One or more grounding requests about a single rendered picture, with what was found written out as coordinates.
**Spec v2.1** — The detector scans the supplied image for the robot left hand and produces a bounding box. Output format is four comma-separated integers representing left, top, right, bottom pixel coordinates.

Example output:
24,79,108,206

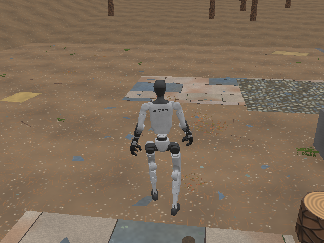
130,144,142,156

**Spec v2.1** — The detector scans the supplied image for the robot right upper arm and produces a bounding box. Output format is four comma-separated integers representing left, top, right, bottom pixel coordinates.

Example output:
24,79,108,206
171,101,187,129

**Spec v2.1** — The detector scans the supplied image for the robot right hand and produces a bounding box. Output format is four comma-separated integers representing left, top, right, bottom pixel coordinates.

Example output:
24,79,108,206
182,136,193,146

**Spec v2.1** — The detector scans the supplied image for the left robot shin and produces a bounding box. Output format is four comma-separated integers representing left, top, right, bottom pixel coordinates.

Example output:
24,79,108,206
148,163,157,194

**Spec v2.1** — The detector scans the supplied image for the robot left upper arm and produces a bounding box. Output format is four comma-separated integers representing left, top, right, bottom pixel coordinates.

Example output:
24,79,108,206
137,102,150,131

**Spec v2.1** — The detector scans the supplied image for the robot left forearm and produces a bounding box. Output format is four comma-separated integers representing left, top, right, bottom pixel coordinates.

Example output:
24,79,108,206
131,123,142,145

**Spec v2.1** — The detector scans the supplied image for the left robot foot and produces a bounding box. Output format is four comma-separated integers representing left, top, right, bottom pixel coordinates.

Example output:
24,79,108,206
151,190,158,201

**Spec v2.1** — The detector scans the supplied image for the robot right forearm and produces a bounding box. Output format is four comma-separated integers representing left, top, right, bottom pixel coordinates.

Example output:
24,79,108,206
182,121,192,138

